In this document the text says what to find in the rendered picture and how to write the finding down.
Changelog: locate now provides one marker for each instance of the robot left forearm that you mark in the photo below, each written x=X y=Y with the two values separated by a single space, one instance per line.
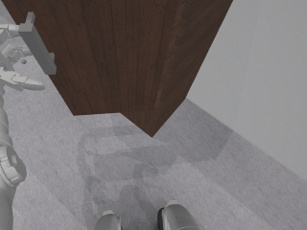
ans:
x=5 y=139

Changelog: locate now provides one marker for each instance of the robot shin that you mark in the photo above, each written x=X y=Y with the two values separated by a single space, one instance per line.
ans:
x=107 y=212
x=171 y=202

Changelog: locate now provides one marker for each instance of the handle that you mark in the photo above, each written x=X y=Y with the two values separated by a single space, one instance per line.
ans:
x=34 y=42

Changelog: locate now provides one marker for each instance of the robot right shin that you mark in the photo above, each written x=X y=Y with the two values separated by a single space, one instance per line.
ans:
x=171 y=202

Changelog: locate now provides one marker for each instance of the robot left upper arm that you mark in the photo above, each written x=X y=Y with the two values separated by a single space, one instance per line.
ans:
x=12 y=172

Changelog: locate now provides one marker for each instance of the robot left shin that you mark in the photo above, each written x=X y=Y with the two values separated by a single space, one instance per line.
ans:
x=107 y=212

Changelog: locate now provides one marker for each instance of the cupboard door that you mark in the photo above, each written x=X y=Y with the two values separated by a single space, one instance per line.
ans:
x=109 y=54

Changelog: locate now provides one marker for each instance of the left robot hand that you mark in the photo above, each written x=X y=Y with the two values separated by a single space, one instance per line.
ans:
x=11 y=56

